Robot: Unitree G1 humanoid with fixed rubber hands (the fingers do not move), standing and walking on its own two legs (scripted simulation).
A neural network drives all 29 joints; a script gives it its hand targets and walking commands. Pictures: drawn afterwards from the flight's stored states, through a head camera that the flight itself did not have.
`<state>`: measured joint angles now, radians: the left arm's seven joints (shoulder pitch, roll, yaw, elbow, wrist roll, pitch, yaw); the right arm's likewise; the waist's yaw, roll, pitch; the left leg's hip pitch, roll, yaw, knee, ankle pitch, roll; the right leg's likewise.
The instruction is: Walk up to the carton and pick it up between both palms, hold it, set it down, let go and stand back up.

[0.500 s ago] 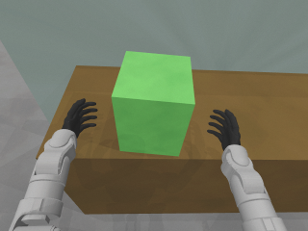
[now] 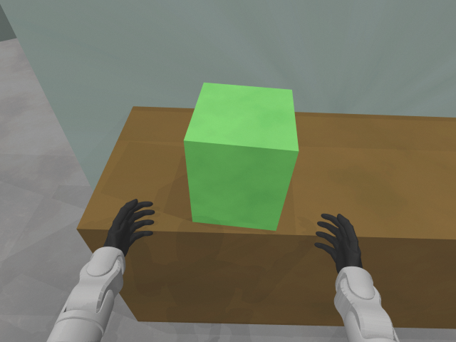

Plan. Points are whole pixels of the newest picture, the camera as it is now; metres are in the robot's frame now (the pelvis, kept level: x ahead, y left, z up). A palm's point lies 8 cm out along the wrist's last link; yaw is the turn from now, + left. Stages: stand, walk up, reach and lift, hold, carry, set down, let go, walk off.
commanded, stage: set down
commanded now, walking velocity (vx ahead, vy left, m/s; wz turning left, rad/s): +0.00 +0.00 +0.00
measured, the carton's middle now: (240, 158) +0.51 -0.01 +0.04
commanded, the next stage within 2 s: let go in 1.92 s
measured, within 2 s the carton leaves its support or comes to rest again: neither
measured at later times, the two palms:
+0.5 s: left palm (115, 252) +0.27 +0.21 +0.02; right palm (348, 267) +0.26 -0.19 +0.03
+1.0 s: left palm (109, 288) +0.23 +0.22 -0.01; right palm (344, 292) +0.23 -0.19 -0.01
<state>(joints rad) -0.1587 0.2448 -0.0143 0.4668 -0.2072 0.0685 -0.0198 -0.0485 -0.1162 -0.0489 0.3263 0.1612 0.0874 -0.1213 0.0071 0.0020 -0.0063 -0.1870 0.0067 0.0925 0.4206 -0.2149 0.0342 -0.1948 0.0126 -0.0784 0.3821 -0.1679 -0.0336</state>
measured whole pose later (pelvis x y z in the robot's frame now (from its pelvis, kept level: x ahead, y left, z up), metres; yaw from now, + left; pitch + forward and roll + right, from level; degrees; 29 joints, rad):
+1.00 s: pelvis +0.03 -0.01 +0.00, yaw +1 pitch -3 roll -1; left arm 0.20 0.31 -0.08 0.31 -0.24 -0.07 -0.05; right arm 0.23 -0.07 0.00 0.26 0.14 -0.07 -0.13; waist 0.02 -0.01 0.03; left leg -0.12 0.02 0.07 0.43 -0.26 0.02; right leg -0.12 0.02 -0.09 0.38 -0.22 -0.04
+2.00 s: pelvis +0.00 -0.03 -0.01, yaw +0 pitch -4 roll +0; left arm 0.19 0.25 -0.01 0.48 -0.03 0.18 0.05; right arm 0.20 -0.14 -0.06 0.65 -0.04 -0.09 0.04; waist 0.03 -0.05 0.09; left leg -0.16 0.03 0.08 0.47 -0.24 0.00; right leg -0.19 0.04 -0.09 0.47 -0.22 -0.07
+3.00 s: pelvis +0.02 +0.02 -0.01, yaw +1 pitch -3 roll -1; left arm 0.36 0.21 0.00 0.79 0.01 -0.03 0.01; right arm 0.34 -0.23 -0.01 0.80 0.00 -0.03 0.00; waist 0.00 0.03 -0.01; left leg -0.15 -0.01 0.09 0.49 -0.29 0.06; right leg -0.16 -0.01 -0.08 0.46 -0.24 -0.01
